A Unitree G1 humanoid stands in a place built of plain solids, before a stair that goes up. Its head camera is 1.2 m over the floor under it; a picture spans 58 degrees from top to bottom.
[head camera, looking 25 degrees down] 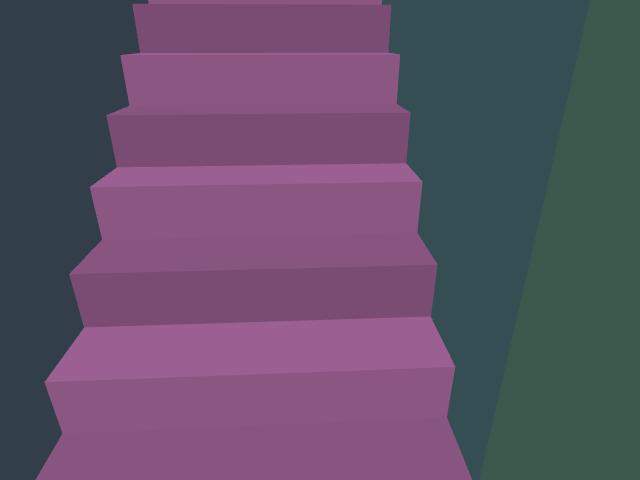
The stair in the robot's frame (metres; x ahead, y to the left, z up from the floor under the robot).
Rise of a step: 0.19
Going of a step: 0.24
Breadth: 1.10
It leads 3 degrees to the left of straight ahead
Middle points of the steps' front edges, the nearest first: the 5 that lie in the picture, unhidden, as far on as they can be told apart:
0.90 0.18 0.38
1.14 0.19 0.57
1.38 0.20 0.76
1.62 0.21 0.95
1.86 0.23 1.14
